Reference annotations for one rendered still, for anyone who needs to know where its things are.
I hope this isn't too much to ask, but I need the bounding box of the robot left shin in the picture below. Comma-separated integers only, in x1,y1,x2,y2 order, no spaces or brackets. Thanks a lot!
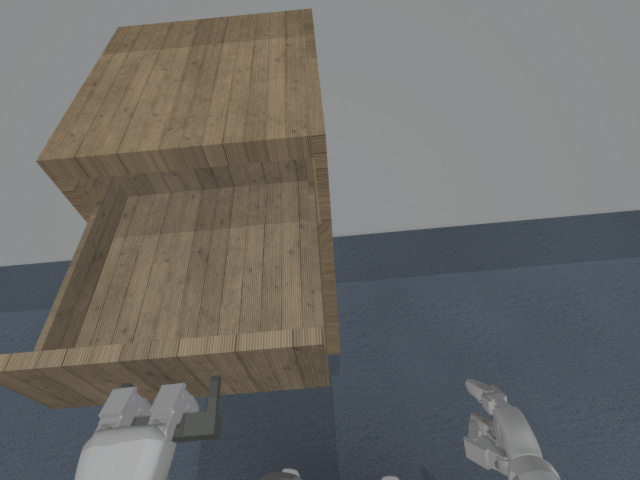
282,468,300,477

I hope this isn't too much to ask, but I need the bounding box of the left robot hand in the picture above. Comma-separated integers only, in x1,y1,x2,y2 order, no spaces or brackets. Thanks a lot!
75,383,199,480

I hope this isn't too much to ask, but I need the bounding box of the cabinet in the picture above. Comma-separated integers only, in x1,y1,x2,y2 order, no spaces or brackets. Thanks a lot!
36,8,341,355

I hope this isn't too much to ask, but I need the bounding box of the right robot hand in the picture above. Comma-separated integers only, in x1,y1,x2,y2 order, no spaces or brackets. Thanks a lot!
463,379,543,477

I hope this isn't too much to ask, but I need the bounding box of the right robot forearm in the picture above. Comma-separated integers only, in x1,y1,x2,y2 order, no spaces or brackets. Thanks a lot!
507,455,561,480

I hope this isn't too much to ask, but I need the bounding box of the drawer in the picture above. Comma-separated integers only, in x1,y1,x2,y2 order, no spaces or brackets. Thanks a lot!
0,158,330,409

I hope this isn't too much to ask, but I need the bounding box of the handle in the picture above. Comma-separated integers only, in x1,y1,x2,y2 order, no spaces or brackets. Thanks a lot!
107,375,222,443

